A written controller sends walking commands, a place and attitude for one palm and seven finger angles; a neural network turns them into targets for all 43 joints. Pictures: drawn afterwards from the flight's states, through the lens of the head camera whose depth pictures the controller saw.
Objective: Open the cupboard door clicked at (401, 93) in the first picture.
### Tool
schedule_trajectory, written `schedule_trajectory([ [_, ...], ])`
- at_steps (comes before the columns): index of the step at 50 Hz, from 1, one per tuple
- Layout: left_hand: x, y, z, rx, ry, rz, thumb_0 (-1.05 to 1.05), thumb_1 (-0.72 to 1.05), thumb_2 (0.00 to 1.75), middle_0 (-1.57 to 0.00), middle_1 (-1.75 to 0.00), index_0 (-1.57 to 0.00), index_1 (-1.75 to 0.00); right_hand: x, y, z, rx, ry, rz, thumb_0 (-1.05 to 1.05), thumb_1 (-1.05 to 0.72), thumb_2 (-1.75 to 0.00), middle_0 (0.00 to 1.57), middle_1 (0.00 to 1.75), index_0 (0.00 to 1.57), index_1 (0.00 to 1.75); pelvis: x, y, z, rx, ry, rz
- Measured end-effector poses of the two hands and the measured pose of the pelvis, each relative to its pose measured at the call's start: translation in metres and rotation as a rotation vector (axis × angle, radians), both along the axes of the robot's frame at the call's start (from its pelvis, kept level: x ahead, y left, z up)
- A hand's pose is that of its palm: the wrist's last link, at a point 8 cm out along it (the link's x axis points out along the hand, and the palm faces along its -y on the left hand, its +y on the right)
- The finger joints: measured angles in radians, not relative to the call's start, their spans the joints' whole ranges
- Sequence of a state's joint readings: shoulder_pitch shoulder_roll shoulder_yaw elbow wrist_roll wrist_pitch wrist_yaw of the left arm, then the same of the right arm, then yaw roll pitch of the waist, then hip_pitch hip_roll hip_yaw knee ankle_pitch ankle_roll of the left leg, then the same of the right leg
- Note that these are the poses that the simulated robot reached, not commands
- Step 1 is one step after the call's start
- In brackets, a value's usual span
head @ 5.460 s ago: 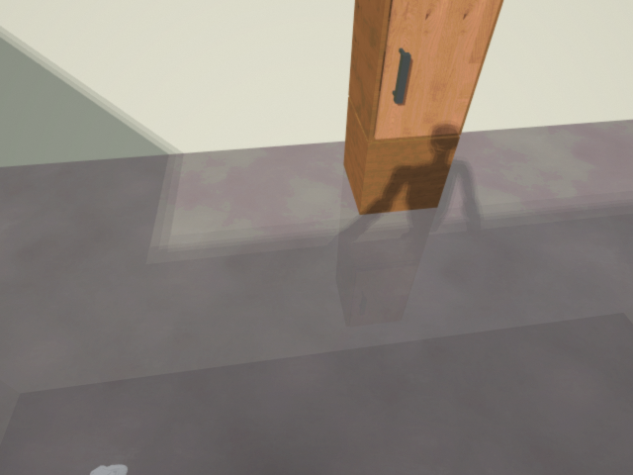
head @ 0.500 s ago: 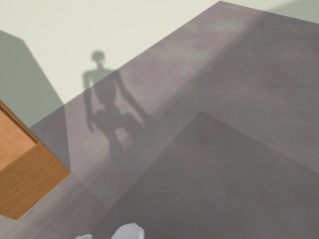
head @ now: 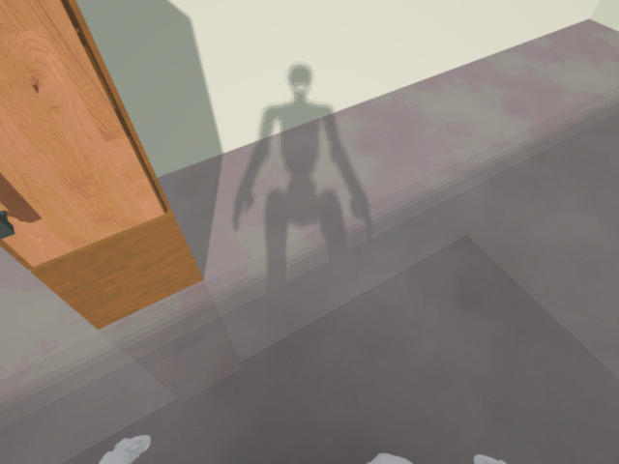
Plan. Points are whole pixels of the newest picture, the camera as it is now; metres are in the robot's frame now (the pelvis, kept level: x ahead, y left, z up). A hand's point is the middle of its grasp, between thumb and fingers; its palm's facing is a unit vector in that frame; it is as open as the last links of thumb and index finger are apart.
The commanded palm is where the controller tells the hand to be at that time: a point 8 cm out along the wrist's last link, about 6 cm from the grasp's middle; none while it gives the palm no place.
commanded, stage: turn to face it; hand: left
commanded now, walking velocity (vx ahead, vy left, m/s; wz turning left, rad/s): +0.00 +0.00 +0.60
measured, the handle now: out of the picture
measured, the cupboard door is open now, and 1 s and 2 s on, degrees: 0 0 0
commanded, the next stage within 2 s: take the last steps up to it in 0.92 s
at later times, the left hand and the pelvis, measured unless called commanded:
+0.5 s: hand out of the picture -0.04 +0.22 -0.18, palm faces +0.36 -0.90 -0.25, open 7.4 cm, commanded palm none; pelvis -0.01 +0.00 -0.01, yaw +19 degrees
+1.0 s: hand out of the picture -0.04 +0.17 -0.14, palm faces +0.49 -0.83 -0.27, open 7.4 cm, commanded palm none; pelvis -0.02 -0.03 +0.00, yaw +29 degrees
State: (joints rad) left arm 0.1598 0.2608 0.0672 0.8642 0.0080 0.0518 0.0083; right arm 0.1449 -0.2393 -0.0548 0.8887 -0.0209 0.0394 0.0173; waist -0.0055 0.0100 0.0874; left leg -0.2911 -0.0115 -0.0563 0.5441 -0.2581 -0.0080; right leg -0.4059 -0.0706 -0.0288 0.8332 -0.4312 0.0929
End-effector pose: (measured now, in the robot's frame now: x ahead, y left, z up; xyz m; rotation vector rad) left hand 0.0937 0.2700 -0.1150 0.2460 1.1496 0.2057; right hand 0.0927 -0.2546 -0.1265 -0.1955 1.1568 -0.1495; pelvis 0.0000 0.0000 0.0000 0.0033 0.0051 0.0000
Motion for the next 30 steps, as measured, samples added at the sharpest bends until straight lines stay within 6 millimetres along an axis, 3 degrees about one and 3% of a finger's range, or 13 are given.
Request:
schedule_trajectory([
  [5, -0.002, -0.025, 0.008, 0.026, -0.079, 0.021, 0.01, 0.91, 0.9, -0.2, -0.29, -0.2, -0.3, 0.006, -0.018, -0.02, 0.035, 0.019, 0.027, 0.01, -0.9, -0.9, 0.2, 0.3, 0.2, 0.3, 0.0, -0.021, -0.008, 0.011, -0.009, 0.07],
  [14, -0.055, -0.047, 0.012, -0.012, -0.024, 0.151, 0.01, 0.9, 0.9, -0.2, -0.3, -0.2, -0.3, 0.022, -0.022, -0.01, 0.032, 0.076, 0.136, 0.01, -0.91, -0.9, 0.2, 0.3, 0.2, 0.3, 0.0, -0.028, 0.006, 0.037, -0.024, 0.202],
  [19, -0.097, -0.04, -0.002, -0.045, 0.028, 0.246, 0.01, 0.9, 0.9, -0.2, -0.3, -0.2, -0.3, 0.042, -0.002, -0.004, 0.007, 0.083, 0.229, 0.01, -0.91, -0.9, 0.19, 0.3, 0.2, 0.3, -0.004, -0.021, 0.004, 0.031, -0.02, 0.267],
  [25, -0.156, -0.011, -0.033, -0.076, 0.107, 0.38, 0.01, 0.9, 0.9, -0.2, -0.3, -0.2, -0.3, 0.073, 0.04, 0.001, -0.037, -0.008, 0.353, 0.01, -0.91, -0.9, 0.2, 0.3, 0.2, 0.3, -0.013, 0.002, -0.012, 0.007, -0.017, 0.336],
  [30, -0.179, 0.004, -0.028, -0.072, 0.148, 0.435, 0.01, 0.91, 0.9, -0.2, -0.29, -0.2, -0.3, 0.074, 0.062, 0.014, -0.045, -0.037, 0.393, 0.0, -0.91, -0.9, 0.2, 0.3, 0.2, 0.3, -0.018, 0.009, -0.003, -0.01, -0.025, 0.365],
])
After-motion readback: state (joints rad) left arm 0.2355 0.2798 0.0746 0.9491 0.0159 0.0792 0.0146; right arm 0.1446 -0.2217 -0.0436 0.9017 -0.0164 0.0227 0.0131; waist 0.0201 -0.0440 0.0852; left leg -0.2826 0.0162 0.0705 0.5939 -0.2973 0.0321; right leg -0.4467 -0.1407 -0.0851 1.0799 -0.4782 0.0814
